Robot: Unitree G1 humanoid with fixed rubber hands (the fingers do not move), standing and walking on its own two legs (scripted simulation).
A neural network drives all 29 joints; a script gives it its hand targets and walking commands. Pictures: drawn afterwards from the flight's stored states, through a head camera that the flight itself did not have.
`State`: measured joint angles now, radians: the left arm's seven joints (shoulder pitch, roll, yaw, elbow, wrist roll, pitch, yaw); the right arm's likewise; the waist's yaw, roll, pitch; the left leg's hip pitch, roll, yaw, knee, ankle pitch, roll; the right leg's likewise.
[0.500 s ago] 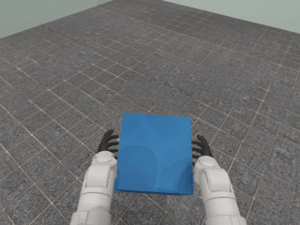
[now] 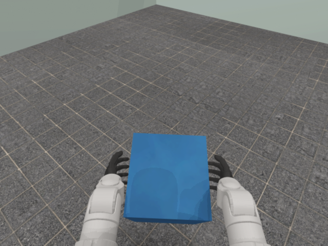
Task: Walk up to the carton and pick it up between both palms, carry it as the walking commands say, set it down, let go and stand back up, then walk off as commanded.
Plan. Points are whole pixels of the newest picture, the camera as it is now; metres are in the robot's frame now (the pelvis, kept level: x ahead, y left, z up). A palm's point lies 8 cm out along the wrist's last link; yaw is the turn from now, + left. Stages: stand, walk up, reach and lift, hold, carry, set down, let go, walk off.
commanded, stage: carry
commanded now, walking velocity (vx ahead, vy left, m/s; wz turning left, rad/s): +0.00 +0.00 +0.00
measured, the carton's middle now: (166, 183) +0.33 +0.01 -0.08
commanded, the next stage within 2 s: none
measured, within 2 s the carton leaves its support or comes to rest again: neither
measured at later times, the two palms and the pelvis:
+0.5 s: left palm (111, 174) +0.29 +0.15 +0.04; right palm (228, 180) +0.28 -0.14 +0.04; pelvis +0.01 +0.01 +0.01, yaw +0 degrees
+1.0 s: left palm (116, 172) +0.29 +0.14 +0.04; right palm (232, 180) +0.28 -0.15 +0.03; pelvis +0.01 +0.00 +0.01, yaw +0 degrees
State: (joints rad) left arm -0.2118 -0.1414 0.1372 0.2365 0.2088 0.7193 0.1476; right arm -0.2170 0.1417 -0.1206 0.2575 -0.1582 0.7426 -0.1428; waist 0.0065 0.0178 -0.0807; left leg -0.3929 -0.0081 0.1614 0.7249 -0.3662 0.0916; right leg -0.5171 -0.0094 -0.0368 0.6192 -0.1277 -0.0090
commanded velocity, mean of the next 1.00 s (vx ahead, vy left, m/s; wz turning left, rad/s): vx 0.00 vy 0.00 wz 0.00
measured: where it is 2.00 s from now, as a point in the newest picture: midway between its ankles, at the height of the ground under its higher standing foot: outside the picture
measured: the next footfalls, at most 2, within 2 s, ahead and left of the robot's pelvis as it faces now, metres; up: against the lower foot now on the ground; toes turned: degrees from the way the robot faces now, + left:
none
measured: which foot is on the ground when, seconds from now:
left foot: down 0.00-1.00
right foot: down 0.00-1.00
